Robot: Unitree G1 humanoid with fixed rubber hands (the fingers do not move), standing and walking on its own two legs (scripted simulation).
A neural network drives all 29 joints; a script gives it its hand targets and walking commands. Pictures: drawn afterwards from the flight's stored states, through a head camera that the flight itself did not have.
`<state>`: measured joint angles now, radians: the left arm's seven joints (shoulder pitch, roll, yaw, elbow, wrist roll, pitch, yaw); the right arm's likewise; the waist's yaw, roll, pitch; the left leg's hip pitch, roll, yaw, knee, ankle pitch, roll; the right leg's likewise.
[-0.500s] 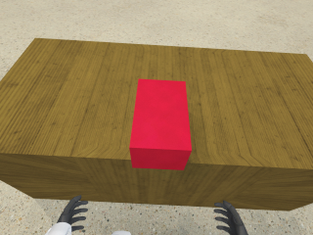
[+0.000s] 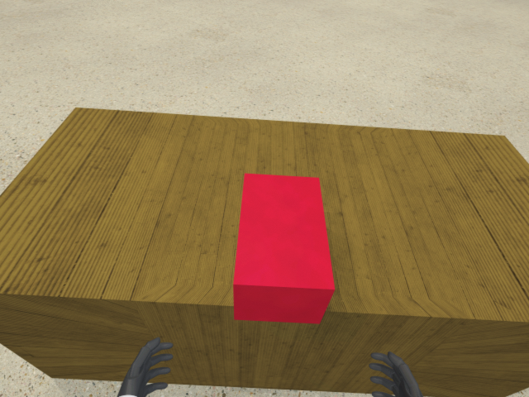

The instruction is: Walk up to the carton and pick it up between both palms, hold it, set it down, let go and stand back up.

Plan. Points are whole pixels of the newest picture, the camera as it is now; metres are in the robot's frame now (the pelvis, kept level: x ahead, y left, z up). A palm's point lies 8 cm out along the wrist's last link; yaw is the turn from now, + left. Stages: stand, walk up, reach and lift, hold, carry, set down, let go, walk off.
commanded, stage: reach and lift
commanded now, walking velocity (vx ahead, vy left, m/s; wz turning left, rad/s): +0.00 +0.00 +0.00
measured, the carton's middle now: (279, 243) +0.44 +0.01 -0.08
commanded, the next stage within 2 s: none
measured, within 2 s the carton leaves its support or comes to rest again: neither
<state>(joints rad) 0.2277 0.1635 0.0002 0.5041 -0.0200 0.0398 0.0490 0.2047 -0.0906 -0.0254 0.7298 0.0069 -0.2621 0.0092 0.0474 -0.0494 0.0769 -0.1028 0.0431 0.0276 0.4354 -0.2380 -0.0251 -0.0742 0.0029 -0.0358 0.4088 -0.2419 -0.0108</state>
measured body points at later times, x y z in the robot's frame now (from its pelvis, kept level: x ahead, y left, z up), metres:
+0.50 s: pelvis +0.02 +0.00 +0.00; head +0.01 +0.02 +0.45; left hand +0.20 +0.21 -0.06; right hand +0.20 -0.19 -0.06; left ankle +0.00 +0.13 -0.74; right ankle -0.01 -0.11 -0.74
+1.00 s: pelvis +0.01 +0.00 -0.01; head +0.01 +0.02 +0.44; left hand +0.25 +0.20 -0.04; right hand +0.24 -0.18 -0.04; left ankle +0.00 +0.13 -0.74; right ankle -0.01 -0.11 -0.74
